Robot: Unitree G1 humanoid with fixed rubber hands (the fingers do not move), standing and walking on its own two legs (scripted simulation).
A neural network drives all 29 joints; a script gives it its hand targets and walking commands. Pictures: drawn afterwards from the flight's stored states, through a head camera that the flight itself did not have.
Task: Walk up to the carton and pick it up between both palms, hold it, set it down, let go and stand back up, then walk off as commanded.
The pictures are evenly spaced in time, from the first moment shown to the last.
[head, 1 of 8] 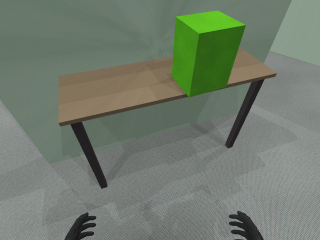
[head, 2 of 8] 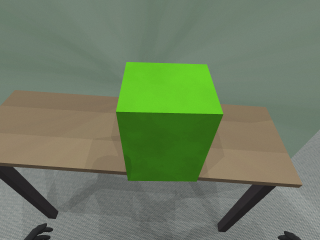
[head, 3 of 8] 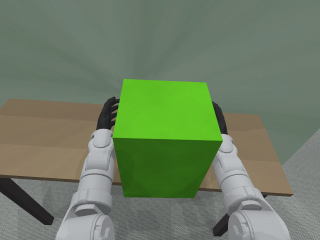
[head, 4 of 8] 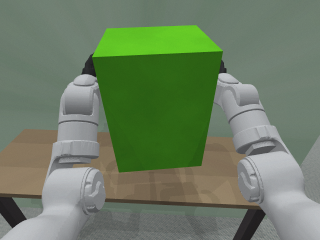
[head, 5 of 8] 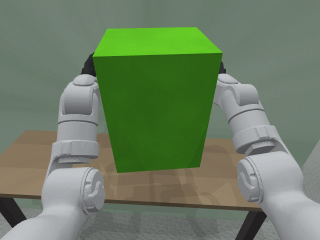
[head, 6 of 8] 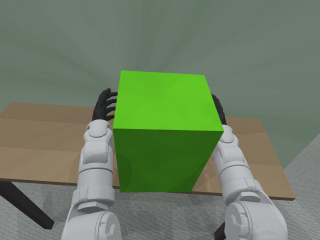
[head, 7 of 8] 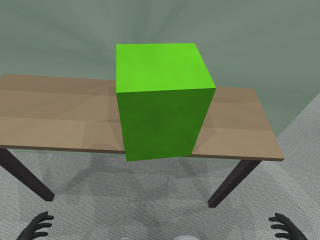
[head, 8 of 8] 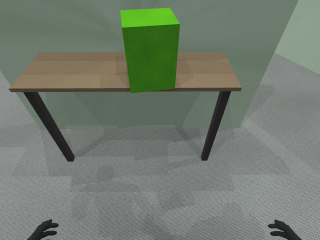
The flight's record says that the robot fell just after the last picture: no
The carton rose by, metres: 0.23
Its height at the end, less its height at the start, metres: +0.00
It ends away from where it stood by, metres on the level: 0.00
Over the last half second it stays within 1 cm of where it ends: yes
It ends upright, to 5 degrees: yes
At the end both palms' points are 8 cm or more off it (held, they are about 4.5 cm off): yes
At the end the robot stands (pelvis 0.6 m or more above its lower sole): yes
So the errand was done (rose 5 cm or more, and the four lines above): yes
